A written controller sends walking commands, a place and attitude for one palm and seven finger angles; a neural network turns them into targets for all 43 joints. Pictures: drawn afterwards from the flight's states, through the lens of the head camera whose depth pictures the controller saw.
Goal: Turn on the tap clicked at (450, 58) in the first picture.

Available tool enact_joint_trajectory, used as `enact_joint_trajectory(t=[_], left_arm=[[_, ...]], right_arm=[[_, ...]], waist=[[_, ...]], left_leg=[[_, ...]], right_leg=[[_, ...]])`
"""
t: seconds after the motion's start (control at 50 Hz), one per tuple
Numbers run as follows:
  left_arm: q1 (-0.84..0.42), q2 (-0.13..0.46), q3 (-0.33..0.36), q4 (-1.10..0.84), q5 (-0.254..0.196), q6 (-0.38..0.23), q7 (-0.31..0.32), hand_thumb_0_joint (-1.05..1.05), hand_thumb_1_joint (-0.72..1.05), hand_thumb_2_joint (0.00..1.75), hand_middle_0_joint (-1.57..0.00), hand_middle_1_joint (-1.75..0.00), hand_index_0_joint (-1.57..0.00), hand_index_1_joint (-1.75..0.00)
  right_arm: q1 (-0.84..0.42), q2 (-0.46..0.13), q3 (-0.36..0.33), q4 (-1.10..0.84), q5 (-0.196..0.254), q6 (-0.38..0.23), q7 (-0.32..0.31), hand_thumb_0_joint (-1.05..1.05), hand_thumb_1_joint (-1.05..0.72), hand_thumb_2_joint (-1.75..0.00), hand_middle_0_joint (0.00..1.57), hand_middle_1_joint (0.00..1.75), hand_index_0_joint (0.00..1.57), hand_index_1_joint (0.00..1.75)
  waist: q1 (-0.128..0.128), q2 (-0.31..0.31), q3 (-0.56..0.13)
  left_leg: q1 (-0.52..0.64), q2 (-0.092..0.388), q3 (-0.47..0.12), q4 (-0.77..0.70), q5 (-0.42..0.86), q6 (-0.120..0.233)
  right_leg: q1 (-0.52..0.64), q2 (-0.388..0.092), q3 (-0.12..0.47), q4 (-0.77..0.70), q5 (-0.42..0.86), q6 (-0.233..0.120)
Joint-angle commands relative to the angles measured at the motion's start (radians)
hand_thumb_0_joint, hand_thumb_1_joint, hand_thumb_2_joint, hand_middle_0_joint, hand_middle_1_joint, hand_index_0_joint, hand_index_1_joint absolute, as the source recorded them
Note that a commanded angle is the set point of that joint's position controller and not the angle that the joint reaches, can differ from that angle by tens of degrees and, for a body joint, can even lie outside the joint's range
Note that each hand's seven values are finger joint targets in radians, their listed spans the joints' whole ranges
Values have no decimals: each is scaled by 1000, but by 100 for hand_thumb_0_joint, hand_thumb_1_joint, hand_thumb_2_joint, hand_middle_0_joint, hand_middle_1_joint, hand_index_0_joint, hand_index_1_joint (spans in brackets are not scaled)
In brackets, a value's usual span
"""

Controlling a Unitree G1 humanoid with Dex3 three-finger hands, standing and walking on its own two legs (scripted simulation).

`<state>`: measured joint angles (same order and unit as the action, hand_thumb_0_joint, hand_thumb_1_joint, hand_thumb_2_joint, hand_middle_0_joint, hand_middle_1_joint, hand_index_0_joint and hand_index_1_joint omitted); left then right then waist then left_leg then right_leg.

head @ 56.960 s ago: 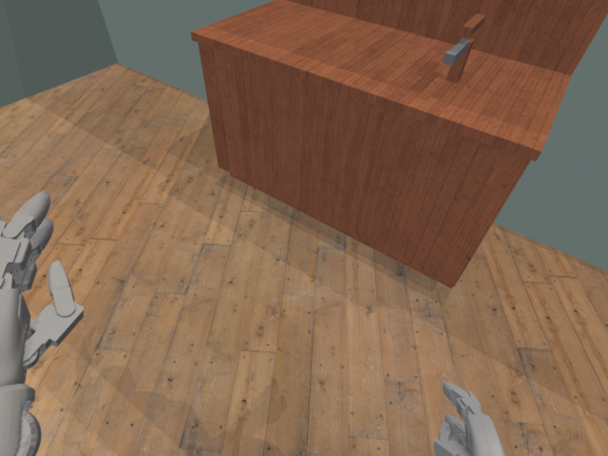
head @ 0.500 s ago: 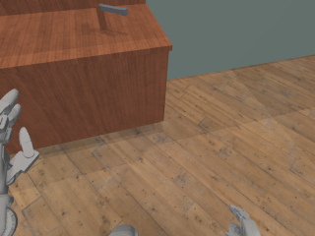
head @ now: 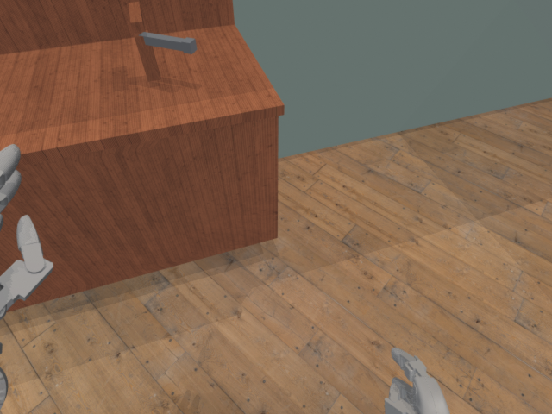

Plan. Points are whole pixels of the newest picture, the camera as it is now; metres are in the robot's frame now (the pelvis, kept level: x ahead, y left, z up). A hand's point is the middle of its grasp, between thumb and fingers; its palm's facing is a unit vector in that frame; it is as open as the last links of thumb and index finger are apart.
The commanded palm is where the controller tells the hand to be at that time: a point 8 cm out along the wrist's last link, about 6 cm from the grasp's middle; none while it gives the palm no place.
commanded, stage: shuffle to correct the standing spot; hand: left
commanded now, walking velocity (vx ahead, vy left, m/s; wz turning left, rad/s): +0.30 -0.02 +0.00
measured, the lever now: (189, 45) +0.91 +0.30 +0.09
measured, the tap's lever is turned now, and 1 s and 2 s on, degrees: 53 53 53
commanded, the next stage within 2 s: come to a stop and stand still in 1.54 s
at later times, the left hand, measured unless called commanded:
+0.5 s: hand (101, 173) +0.33 +0.23 +0.21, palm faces +0.41 -0.80 -0.43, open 7.4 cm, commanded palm +0.27 +0.27 +0.20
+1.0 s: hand (155, 116) +0.45 +0.21 +0.20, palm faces +0.42 -0.81 -0.41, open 7.4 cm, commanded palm +0.38 +0.25 +0.20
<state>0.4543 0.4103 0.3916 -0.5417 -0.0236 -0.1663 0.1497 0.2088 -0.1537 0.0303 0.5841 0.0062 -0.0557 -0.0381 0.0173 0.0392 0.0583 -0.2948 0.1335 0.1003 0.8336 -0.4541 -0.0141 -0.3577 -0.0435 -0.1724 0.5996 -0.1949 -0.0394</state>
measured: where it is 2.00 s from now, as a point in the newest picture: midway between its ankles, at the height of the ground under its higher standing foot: (304, 352)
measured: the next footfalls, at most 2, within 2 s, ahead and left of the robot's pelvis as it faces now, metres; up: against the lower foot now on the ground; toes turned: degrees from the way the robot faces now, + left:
left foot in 0.24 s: +0.14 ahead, +0.14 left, +0.00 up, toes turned +9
right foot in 0.54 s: +0.21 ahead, -0.13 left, +0.00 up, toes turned -8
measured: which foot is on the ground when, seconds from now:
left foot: up 0.00-0.22, down 0.24-0.54, up 0.56-0.78, down 0.80-1.00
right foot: down 0.00-0.24, up 0.26-0.52, down 0.54-0.82, up 0.84-1.00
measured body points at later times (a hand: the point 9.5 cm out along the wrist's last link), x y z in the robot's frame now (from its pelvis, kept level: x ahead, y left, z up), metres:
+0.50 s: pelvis +0.11 -0.01 +0.01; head +0.13 +0.00 +0.46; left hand +0.30 +0.27 +0.23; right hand +0.28 -0.21 -0.07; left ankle +0.10 +0.13 -0.72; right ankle +0.16 -0.12 -0.70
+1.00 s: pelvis +0.22 -0.03 +0.01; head +0.25 -0.03 +0.46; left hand +0.42 +0.25 +0.22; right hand +0.40 -0.25 -0.07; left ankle +0.22 +0.11 -0.72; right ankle +0.25 -0.14 -0.69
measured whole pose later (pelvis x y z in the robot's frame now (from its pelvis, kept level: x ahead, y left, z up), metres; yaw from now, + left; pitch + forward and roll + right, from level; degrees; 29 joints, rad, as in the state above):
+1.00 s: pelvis +0.22 -0.03 +0.01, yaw +0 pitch +0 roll +0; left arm 0.43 0.40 0.40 -0.56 -0.04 -0.18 0.16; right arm 0.20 -0.15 0.01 0.57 0.01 -0.09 -0.04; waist -0.01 -0.02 0.07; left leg -0.26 0.10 0.10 0.57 -0.29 -0.04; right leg -0.42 -0.04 -0.09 0.83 -0.38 -0.01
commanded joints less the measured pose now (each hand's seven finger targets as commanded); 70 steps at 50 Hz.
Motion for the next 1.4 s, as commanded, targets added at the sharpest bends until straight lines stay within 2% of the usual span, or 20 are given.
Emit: enact_joint_trajectory(t=[0.0,0.18,0.22,0.26,0.46,0.48,0.52,0.54,0.64,0.74,0.76,0.8,0.82,1.0,1.04,1.06,1.28,1.32,1.34,1.38], left_arm=[[-98,146,99,-156,0,-40,19,0,90,90,-20,-30,-20,-30],[-129,134,76,-256,-9,-52,43,0,90,90,-20,-30,-20,-30],[-139,112,60,-293,-10,-66,40,0,90,90,-20,-30,-20,-30],[-161,144,82,-236,9,-84,34,0,90,90,-20,-30,-20,-30],[-3,109,92,-175,-2,-54,28,0,90,90,-20,-30,-20,-30],[-23,130,106,-160,0,-50,32,0,90,90,-20,-30,-20,-30],[-50,154,112,-118,0,-32,36,0,90,90,-20,-30,-20,-30],[-105,193,140,-182,-8,-40,39,0,90,90,-20,-30,-20,-30],[-128,139,95,-201,-5,-60,31,0,90,90,-20,-30,-20,-30],[-135,123,66,-246,-12,-58,44,0,90,90,-20,-30,-20,-30],[-147,122,63,-261,-14,-63,42,0,90,90,-20,-30,-20,-30],[-159,119,63,-290,-10,-82,44,0,90,90,-20,-30,-20,-30],[-134,128,73,-234,-2,-88,40,0,90,90,-20,-30,-20,-30],[1,136,119,-202,-7,-69,39,0,90,90,-20,-30,-20,-30],[-33,168,126,-158,-5,-47,41,0,90,90,-20,-30,-20,-30],[-76,196,159,-169,-15,-48,41,0,90,90,-20,-30,-20,-30],[-127,112,59,-219,-9,-65,48,0,90,90,-20,-30,-20,-30],[-138,120,55,-257,-9,-70,44,0,90,90,-20,-30,-20,-30],[-134,113,55,-275,-11,-74,45,0,90,90,-20,-30,-20,-30],[-124,137,82,-189,-4,-83,38,0,90,90,-20,-30,-20,-30]], right_arm=[[-71,-143,-65,-123,9,-46,-10,0,-90,-90,20,30,20,30],[-78,-131,-63,-129,-8,-36,-40,0,-90,-90,20,30,20,30],[-64,-175,-86,-154,3,-47,-47,0,-90,-90,20,30,20,30],[-97,-157,-74,-151,1,-67,-29,0,-90,-90,20,30,20,30],[-65,-147,-70,-144,6,-69,-5,0,-90,-90,20,30,20,30],[-67,-139,-66,-141,4,-61,-8,0,-90,-90,20,30,20,30],[-59,-105,-56,-151,9,-54,-12,0,-90,-90,20,30,20,30],[-90,-124,-58,-156,7,-59,-15,0,-90,-90,20,30,20,30],[-113,-119,-43,-115,3,-38,-19,0,-90,-90,20,30,20,30],[-84,-120,-59,-127,-8,-58,-36,0,-90,-90,20,30,20,30],[-70,-140,-74,-136,-4,-63,-39,0,-90,-90,20,30,20,30],[-78,-161,-81,-157,3,-68,-31,0,-90,-90,20,30,20,30],[-94,-151,-77,-166,6,-77,-26,0,-90,-90,20,30,20,30],[-68,-138,-72,-140,10,-83,-5,0,-90,-90,20,30,20,30],[-66,-109,-63,-149,10,-70,-12,0,-90,-90,20,30,20,30],[-82,-130,-66,-149,7,-73,-17,0,-90,-90,20,30,20,30],[-88,-126,-63,-129,-13,-65,-30,0,-90,-90,20,30,20,30],[-71,-160,-85,-146,-1,-67,-38,0,-90,-90,20,30,20,30],[-68,-176,-89,-148,2,-64,-36,0,-90,-90,20,30,20,30],[-92,-166,-81,-155,5,-69,-26,0,-90,-90,20,30,20,30]], waist=[[9,-238,-123],[-13,-22,-152],[-28,309,-136],[-31,246,-72],[-4,136,-175],[0,47,-201],[8,-332,-205],[19,-299,-179],[-5,-185,-87],[-8,-38,-177],[-18,61,-181],[-28,364,-157],[-24,239,-88],[7,104,-209],[6,-337,-200],[19,-331,-171],[6,-111,-184],[-16,70,-177],[-24,254,-205],[-16,173,-130]], left_leg=[[-361,-15,-92,355,-70,1],[128,-98,76,-295,195,-2],[254,135,-332,-506,52,105],[195,294,-578,-629,42,219],[91,119,-42,-346,393,91],[10,88,-11,-215,334,73],[-344,-102,37,221,-66,13],[-413,-70,-53,357,-115,7],[-214,21,-86,111,34,8],[124,-117,76,-308,238,4],[202,-73,1,-364,218,25],[330,253,-552,-560,218,199],[282,296,-625,-583,260,241],[28,72,-27,-239,334,86],[-334,-114,56,207,-40,14],[-404,-89,-59,360,-111,8],[55,-118,79,-301,282,14],[223,-28,-83,-394,255,62],[352,145,-356,-456,262,145],[255,275,-565,-578,216,251]], right_leg=[[249,-349,571,-376,-313,-190],[46,-156,155,-155,-279,-75],[-155,-12,69,206,-321,14],[-297,-1,168,514,-345,15],[147,53,-29,-99,-23,42],[269,25,21,-143,-32,22],[434,-305,570,-280,-18,-163],[411,-379,643,-328,-20,-204],[119,-285,329,-319,-80,-162],[112,-144,161,-116,-142,-82],[52,-109,148,15,-143,-52],[-259,45,105,419,-402,22],[-323,23,167,517,-364,18],[243,41,17,-124,-25,27],[406,-277,579,-278,-47,-137],[364,-365,673,-344,-80,-187],[203,-167,208,-166,48,-89],[41,-106,175,39,-45,-34],[-138,-4,104,240,-191,19],[-264,20,180,486,-362,20]])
